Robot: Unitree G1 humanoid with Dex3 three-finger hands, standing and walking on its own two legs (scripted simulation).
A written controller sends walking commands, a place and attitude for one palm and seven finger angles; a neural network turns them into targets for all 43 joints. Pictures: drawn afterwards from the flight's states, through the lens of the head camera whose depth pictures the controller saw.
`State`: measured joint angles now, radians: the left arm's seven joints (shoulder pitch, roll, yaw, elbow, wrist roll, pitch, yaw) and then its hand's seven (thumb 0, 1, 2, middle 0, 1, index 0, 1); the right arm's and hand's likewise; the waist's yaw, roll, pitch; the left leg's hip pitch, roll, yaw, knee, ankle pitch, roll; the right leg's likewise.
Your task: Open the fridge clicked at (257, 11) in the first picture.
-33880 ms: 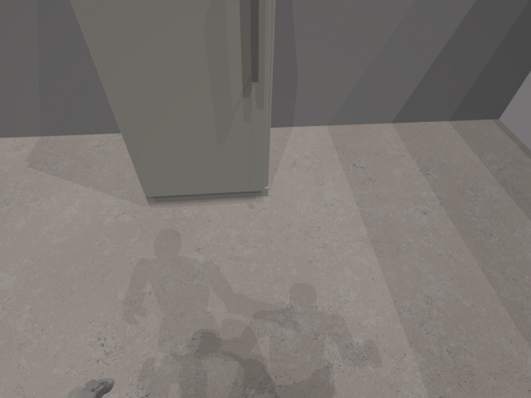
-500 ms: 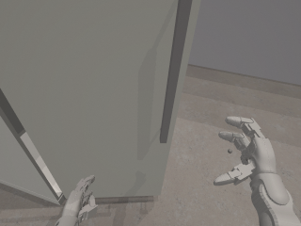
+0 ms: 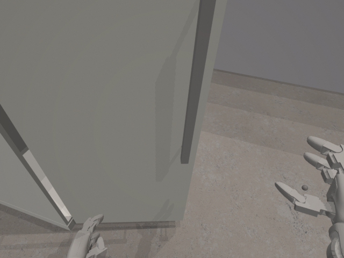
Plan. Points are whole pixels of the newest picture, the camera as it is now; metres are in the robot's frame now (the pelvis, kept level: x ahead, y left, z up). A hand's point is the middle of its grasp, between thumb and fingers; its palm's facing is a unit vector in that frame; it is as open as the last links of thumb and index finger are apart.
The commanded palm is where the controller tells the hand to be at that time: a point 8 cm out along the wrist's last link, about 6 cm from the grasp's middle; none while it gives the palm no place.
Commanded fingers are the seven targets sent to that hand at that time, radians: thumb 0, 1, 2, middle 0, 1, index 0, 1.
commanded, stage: draw the hand back to the body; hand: right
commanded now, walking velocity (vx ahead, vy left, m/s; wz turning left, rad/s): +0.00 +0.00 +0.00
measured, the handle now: (191, 97) +0.47 -0.05 +0.17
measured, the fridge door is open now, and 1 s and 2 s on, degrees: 70 70 70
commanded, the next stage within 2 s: step back with the hand held close in 0.62 s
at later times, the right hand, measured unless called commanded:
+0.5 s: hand (329, 194) +0.20 -0.27 +0.15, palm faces +0.47 +0.81 -0.35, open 7.5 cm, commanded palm +0.14 -0.31 +0.17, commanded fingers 0.00 -0.90 -0.90 0.20 0.30 0.20 0.30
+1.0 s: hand (323, 193) +0.20 -0.26 +0.15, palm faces +0.37 +0.81 -0.45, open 7.4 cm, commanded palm +0.13 -0.31 +0.17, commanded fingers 0.00 -0.90 -0.90 0.20 0.30 0.20 0.30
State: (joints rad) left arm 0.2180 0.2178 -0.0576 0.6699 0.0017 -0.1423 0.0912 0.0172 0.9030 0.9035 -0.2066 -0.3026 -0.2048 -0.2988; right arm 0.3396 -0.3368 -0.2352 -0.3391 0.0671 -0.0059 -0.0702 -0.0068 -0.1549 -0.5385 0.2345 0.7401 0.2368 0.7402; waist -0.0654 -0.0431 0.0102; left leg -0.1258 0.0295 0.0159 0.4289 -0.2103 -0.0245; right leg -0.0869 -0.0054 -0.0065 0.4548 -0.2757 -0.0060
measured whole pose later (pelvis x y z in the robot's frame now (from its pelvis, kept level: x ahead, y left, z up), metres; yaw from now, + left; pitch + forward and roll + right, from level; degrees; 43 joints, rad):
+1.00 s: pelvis -0.01 -0.01 +0.00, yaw +0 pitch +0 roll +0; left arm 0.17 0.24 0.00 0.59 0.00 -0.06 0.09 0.02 0.90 0.90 -0.21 -0.30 -0.20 -0.30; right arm 0.49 -0.38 -0.37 -0.44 0.05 -0.13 -0.09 0.01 -0.89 -0.90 0.21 0.30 0.21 0.30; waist -0.01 -0.02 0.00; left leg -0.26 0.04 0.00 0.45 -0.19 -0.04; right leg -0.22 0.01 -0.02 0.49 -0.26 -0.02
